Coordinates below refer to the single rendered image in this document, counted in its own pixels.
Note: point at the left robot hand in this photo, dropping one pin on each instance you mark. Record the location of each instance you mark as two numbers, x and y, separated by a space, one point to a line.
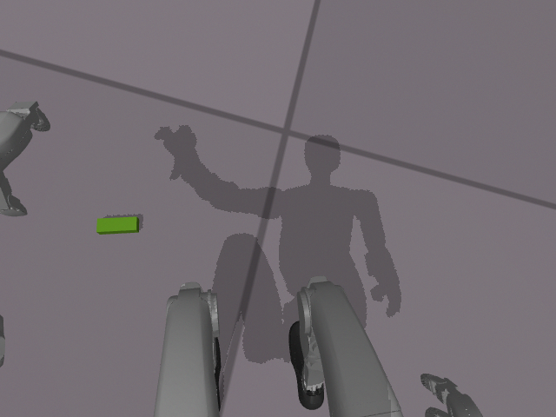
15 135

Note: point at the right robot foot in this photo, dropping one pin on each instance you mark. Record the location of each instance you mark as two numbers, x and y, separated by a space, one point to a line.
310 400

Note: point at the right robot hand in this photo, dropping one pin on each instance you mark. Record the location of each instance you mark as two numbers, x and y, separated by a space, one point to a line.
458 405

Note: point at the small box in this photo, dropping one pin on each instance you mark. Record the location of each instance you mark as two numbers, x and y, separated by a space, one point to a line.
119 225

